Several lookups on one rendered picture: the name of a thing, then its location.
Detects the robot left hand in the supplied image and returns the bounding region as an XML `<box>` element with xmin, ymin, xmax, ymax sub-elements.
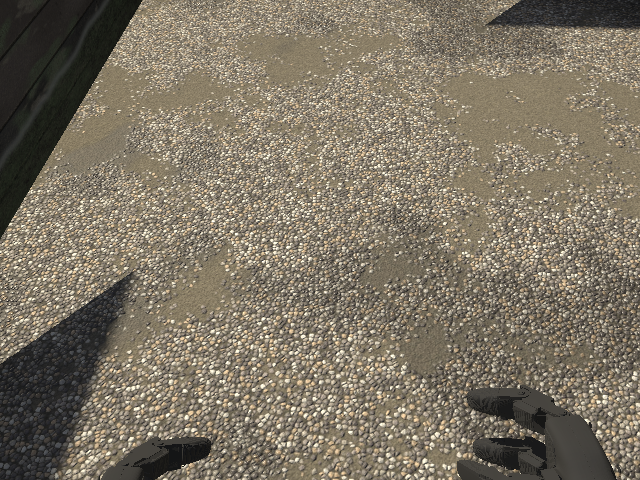
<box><xmin>98</xmin><ymin>437</ymin><xmax>211</xmax><ymax>480</ymax></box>

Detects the robot right hand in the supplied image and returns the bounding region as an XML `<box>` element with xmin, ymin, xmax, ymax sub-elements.
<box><xmin>457</xmin><ymin>385</ymin><xmax>621</xmax><ymax>480</ymax></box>

